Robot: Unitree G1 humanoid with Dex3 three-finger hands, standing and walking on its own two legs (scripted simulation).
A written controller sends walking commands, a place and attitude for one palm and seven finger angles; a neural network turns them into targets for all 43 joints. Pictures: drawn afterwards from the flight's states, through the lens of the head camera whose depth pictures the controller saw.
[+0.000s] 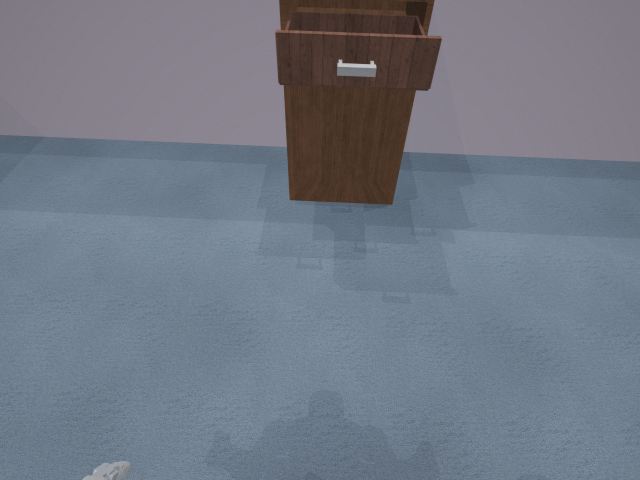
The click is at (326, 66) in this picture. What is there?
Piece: drawer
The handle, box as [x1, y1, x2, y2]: [337, 60, 375, 76]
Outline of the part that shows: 337,64 337,75 375,75 375,64 373,63 373,61 370,61 369,64 342,63 341,60 339,60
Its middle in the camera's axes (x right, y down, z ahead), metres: +0.10 -0.47 +1.07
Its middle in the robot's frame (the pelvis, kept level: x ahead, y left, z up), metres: +1.12 -0.04 +0.03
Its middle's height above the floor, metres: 0.79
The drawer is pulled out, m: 0.30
